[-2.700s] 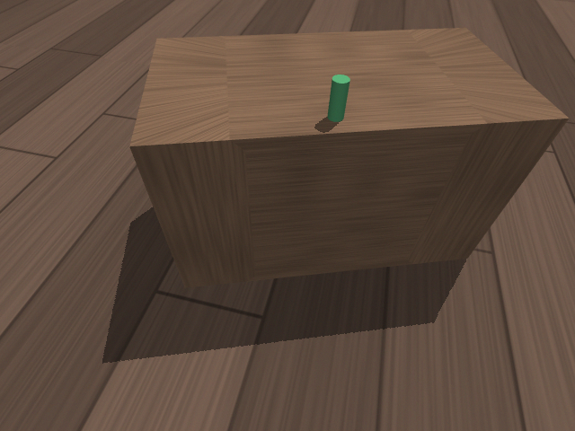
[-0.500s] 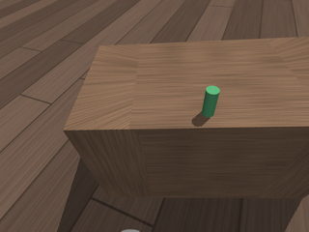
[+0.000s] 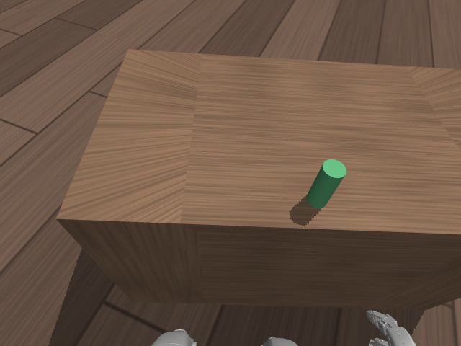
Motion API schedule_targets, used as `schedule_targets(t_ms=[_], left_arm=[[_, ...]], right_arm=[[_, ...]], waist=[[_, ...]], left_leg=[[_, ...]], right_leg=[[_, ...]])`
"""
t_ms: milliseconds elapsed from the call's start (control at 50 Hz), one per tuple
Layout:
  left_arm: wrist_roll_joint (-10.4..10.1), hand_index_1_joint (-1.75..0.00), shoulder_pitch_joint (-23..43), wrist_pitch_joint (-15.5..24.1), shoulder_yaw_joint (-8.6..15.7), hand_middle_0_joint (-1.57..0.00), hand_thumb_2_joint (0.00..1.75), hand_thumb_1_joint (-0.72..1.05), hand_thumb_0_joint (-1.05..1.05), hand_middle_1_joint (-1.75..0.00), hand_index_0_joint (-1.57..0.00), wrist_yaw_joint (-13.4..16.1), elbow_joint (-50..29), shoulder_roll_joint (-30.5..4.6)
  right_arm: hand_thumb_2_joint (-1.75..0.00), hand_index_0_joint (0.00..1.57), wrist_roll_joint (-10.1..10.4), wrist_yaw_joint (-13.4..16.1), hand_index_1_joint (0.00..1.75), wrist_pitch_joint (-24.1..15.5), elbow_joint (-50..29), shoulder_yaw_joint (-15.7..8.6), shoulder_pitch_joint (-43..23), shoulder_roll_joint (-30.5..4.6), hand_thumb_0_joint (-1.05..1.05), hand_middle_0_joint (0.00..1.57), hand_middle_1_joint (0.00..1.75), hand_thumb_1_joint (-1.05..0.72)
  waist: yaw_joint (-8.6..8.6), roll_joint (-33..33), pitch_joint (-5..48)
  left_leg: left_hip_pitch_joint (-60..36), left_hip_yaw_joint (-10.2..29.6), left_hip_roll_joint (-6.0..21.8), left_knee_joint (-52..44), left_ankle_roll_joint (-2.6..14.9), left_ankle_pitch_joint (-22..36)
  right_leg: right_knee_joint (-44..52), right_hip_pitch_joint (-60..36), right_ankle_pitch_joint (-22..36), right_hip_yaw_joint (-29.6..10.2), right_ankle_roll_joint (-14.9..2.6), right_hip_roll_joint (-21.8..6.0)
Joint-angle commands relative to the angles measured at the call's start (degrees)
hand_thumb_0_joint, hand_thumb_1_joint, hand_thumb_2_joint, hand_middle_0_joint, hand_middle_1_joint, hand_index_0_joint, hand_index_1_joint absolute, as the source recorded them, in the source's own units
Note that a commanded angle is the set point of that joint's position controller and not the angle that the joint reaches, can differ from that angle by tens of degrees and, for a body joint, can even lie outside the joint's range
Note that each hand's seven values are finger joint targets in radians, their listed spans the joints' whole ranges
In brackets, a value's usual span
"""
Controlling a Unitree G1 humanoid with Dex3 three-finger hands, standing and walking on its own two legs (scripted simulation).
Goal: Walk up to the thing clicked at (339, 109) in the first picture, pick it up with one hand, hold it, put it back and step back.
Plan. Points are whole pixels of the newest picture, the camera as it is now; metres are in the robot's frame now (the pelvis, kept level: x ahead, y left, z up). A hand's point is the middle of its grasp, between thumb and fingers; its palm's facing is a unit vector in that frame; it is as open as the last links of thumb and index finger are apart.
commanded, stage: walk up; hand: right
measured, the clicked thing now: (324, 185) +0.42 -0.18 +0.00
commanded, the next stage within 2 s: stand in 1.36 s
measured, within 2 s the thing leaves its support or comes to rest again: neither
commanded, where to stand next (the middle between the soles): +0.04 +0.00 m, yaw +0 degrees
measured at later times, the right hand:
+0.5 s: hand out of the picture +0.05 -0.26 -0.15, palm faces -0.01 +0.94 -0.35, open 7.3 cm
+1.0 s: hand out of the picture +0.10 -0.27 -0.13, palm faces -0.01 +0.94 -0.33, open 7.3 cm
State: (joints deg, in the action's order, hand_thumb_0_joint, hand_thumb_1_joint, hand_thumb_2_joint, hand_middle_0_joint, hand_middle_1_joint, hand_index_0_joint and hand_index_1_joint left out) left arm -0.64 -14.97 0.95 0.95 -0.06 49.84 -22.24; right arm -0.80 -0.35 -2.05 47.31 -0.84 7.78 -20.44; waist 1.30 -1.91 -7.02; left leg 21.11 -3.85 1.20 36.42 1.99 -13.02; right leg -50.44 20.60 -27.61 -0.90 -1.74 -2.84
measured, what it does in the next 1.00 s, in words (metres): steps on the spot: right foot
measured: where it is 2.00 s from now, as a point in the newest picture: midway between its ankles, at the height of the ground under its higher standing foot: outside the picture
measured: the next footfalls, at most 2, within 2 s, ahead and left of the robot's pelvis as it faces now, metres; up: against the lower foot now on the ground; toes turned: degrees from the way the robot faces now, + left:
right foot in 0.06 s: +0.06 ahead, -0.15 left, +0.00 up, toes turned -2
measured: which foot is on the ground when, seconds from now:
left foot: down 0.00-1.00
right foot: up 0.00-0.04, down 0.06-1.00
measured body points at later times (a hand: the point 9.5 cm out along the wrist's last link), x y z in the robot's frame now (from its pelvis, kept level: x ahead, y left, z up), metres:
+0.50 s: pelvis -0.01 +0.00 +0.01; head +0.01 +0.00 +0.45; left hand +0.10 +0.31 -0.12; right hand +0.05 -0.31 -0.12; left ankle +0.00 +0.12 -0.72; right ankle +0.02 -0.15 -0.72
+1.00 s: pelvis +0.00 -0.01 +0.02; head +0.00 -0.02 +0.47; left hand +0.08 +0.29 -0.10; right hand +0.10 -0.32 -0.11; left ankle +0.00 +0.12 -0.72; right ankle +0.02 -0.15 -0.72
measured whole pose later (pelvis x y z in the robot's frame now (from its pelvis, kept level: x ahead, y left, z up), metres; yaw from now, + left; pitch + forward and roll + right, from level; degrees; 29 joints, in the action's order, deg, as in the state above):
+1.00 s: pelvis +0.00 -0.01 +0.02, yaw +0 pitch -2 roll +0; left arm 0.7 -4.8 1.0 0.6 -0.7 66.8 -20.1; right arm -0.3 -0.8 0.0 65.5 -0.7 3.5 -20.9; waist 0.7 1.1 -2.6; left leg 7.5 -0.6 1.9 21.5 -1.5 -11.6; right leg -21.1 9.4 -9.4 1.0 1.7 -2.4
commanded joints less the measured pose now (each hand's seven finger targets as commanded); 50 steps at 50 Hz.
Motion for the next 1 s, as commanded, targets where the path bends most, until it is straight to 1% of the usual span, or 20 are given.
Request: schedule_targets(t_ms=[0,40,60,80,100,120,160,220,260,280,300,320,340,380,420,500,620,700,780,980], left_arm=[[0.1,-0.3,-8.0,1.2,3.5,-0.2,0.9,0.9,0.0,-0.3,-0.2,1.5,1.2,-9.6],[0.9,-0.3,-7.9,1.5,4.1,-0.2,0.9,0.9,0.0,-0.3,-0.2,1.7,2.0,-11.4],[1.6,-0.3,-5.9,1.7,4.7,-0.2,0.9,0.9,0.0,-0.3,-0.2,1.8,1.7,-14.0],[2.1,-0.3,-3.1,2.0,5.5,-0.2,0.9,0.9,0.0,-0.3,-0.2,1.8,0.2,-17.0],[1.8,-0.3,0.7,1.6,5.8,-0.2,0.9,0.9,0.0,-0.3,-0.2,1.7,-0.3,-20.7],[2.2,-0.3,4.8,1.6,5.6,-0.2,0.9,0.9,0.0,-0.3,-0.2,1.7,-1.5,-20.5],[2.0,-0.3,6.0,1.7,4.8,-0.2,0.9,0.9,0.0,-0.3,-0.2,1.7,-1.7,-16.8],[2.4,-0.3,6.6,2.1,3.9,-0.2,0.9,0.9,0.0,-0.3,-0.2,1.7,-0.5,-14.9],[1.6,-0.3,6.6,1.5,3.4,-0.2,0.9,0.9,0.0,-0.3,-0.2,1.4,-0.3,-13.6],[1.2,-0.3,6.6,1.3,3.0,-0.2,0.9,0.9,0.0,-0.3,-0.2,1.2,-0.5,-12.6],[0.7,-0.3,6.5,1.0,2.3,-0.2,0.9,0.9,0.0,-0.3,-0.2,1.1,-0.8,-10.1],[0.3,-0.3,4.6,0.5,1.9,-0.2,0.9,0.9,0.0,-0.3,-0.2,1.1,0.7,-9.6],[0.9,-0.3,4.9,0.6,2.3,-0.2,0.9,0.9,0.0,-0.3,-0.2,1.3,2.8,-11.2],[1.2,-0.3,6.6,1.4,2.6,-0.2,0.9,0.9,0.0,-0.3,-0.2,1.0,3.8,-12.7],[0.7,-0.3,9.0,1.4,2.6,-0.2,0.9,0.9,0.0,-0.3,-0.2,0.6,3.9,-13.5],[0.5,-0.3,9.3,0.9,1.7,-0.2,0.9,0.9,0.0,-0.3,-0.2,0.5,6.7,-11.8],[0.8,-0.3,12.3,1.1,1.6,-0.2,0.9,0.9,0.0,-0.3,-0.2,0.1,9.5,-11.4],[0.8,-0.3,13.2,1.4,1.6,-0.2,0.9,0.9,0.0,-0.3,-0.2,0.0,10.7,-10.9],[0.8,-0.3,13.5,1.5,1.5,-0.2,0.9,0.9,0.0,-0.3,-0.2,0.1,12.0,-10.5],[1.2,-0.3,14.3,1.2,1.8,-0.2,0.9,0.9,0.0,-0.3,-0.2,0.2,13.3,-10.4]], right_arm=[[-0.9,0.2,0.6,0.9,0.3,0.1,-2.5,-4.1,0.4,-15.2,0.0,0.2,0.3,-0.9],[-0.9,0.2,1.3,0.6,0.3,1.2,-2.8,-4.1,-1.8,-15.0,0.0,0.2,0.3,-0.9],[-0.9,0.2,1.8,0.5,0.3,1.8,-2.9,-3.8,-2.2,-13.0,0.0,0.2,0.3,-0.9],[-0.9,0.2,2.0,0.4,0.3,2.3,-3.0,-3.3,-1.7,-11.2,0.0,0.2,0.3,-0.9],[-0.9,0.2,1.7,0.8,0.3,3.0,-2.1,-3.9,-2.9,-11.6,0.0,0.2,0.3,-0.9],[-0.9,0.2,0.9,0.8,0.3,3.4,-1.1,-4.7,-2.0,-13.3,0.0,0.2,0.3,-0.9],[-0.9,0.2,1.4,0.2,0.3,3.0,0.6,-4.6,-0.9,-13.5,0.0,0.2,0.3,-0.9],[-0.9,0.2,1.6,-0.1,0.3,2.0,2.2,-3.8,0.3,-10.8,0.0,0.2,0.3,-0.9],[-0.9,0.2,1.1,0.2,0.3,0.9,4.3,-3.6,2.3,-10.9,0.0,0.2,0.3,-0.9],[-0.9,0.2,0.4,0.6,0.3,0.5,4.9,-4.0,2.9,-12.2,0.0,0.2,0.3,-0.9],[-0.9,0.2,-0.4,0.9,0.3,0.1,5.0,-4.2,2.1,-14.2,0.0,0.2,0.3,-0.9],[-0.9,0.2,0.2,0.6,0.3,-0.1,4.5,-4.2,-2.9,-16.6,0.0,0.2,0.3,-0.9],[-0.9,0.2,0.7,0.3,0.3,0.1,4.8,-4.1,-5.1,-17.1,0.0,0.2,0.3,-0.9],[-0.9,0.2,0.7,0.1,0.3,0.4,5.8,-2.7,-5.2,-13.7,0.0,0.2,0.3,-0.9],[-0.9,0.2,0.6,0.3,0.3,0.4,7.8,-2.1,-2.1,-12.9,0.0,0.2,0.3,-0.9],[-0.9,0.2,0.5,0.0,0.3,0.3,9.8,-1.9,-5.9,-13.7,0.0,0.2,0.3,-0.9],[-0.9,0.2,0.6,0.1,0.3,0.3,12.3,-1.7,-5.2,-12.9,0.0,0.2,0.3,-0.9],[-0.9,0.2,0.7,0.2,0.3,0.1,13.6,-1.6,-5.0,-12.6,0.0,0.2,0.3,-0.9],[-0.9,0.2,0.9,0.2,0.3,0.4,14.4,-1.7,-5.4,-12.2,0.0,0.2,0.3,-0.9],[-0.9,0.2,0.5,0.1,0.3,0.9,15.5,-1.7,-6.4,-12.0,0.0,0.2,0.3,-0.9]], waist=[[0.22,12.4,11.2],[1.52,9.5,12.4],[1.03,4.2,10.9],[-0.03,-2.5,8.6],[0.01,-10.8,6.2],[-1.09,-10.7,3.4],[-1.83,-7.2,2.8],[-1.92,-8.9,8.0],[-2.12,-6.6,11.6],[-2.07,-4.7,13.9],[-1.21,1.3,14.4],[1.24,4.3,13.0],[1.02,6.0,11.9],[0.76,3.2,11.5],[-0.92,3.7,10.7],[0.49,6.4,7.1],[-0.88,3.7,5.8],[-1.19,2.9,9.3],[-1.36,1.3,9.8],[-1.38,1.1,7.8]], left_leg=[[-6.7,10.2,13.3,-3.9,10.22,27.4],[-3.5,8.9,11.0,-0.2,6.91,16.5],[1.2,8.1,8.9,1.3,4.03,7.3],[4.9,5.3,4.3,5.9,0.9,-1.8],[1.3,2.2,-0.9,14.6,-0.2,-18.3],[-1.3,4.7,0.8,20.1,-0.86,-19.9],[0.1,4.9,0.8,16.4,-0.19,-17.7],[-2.4,3.1,0.6,5.2,-0.27,-11.0],[-9.6,3.3,0.9,-8.2,-0.48,-0.2],[-12.9,7.2,3.5,-10.1,0.75,5.6],[-14.2,15.8,9.6,-12.1,2.63,10.7],[-11.3,20.1,13.6,-11.4,6.16,6.2],[-4.4,19.0,13.8,-11.0,6.81,3.2],[-2.5,10.3,7.1,-8.7,2.19,2.7],[-4.7,8.4,4.3,-10.2,0.21,-1.9],[-4.0,11.4,6.9,-15.8,1.08,-3.7],[-5.8,9.6,5.8,-18.2,-0.06,-4.9],[-10.4,8.2,5.9,-17.9,-0.31,2.5],[-13.7,7.1,5.7,-17.3,-0.59,5.5],[-13.8,7.1,5.6,-19.5,-1.14,3.9]], right_leg=[[12.0,-6.0,8.2,2.9,1.49,1.0],[19.3,-10.2,17.2,2.9,0.67,1.7],[20.5,-10.2,20.4,-2.0,-0.84,-1.6],[24.9,-7.3,18.3,-14.3,-4.34,-9.8],[29.6,3.0,17.7,-22.7,-11.77,-18.6],[29.8,8.0,18.0,-24.6,-14.23,-20.4],[25.9,4.3,23.7,-15.4,-11.39,-14.8],[21.3,-3.2,29.8,-10.0,-7.08,-10.0],[15.5,-5.5,31.6,-6.2,-4.28,-7.3],[12.1,-4.9,29.8,-4.8,-2.34,-6.0],[8.8,-1.7,23.2,-2.4,-0.33,-2.9],[12.0,-1.5,10.5,0.4,0.86,0.1],[15.1,-8.6,7.3,-0.2,0.63,-0.7],[21.3,-12.9,16.5,-3.9,-0.76,-3.2],[21.0,-10.3,18.4,-5.5,-2.14,-5.2],[23.5,-10.4,15.4,-1.2,-0.38,-2.3],[29.0,-11.0,16.3,-3.0,-0.12,-3.6],[30.3,-12.8,22.0,-2.7,0.24,-4.4],[32.1,-11.9,22.8,-3.0,0.5,-4.9],[34.8,-11.2,19.7,-3.0,1.07,-4.9]])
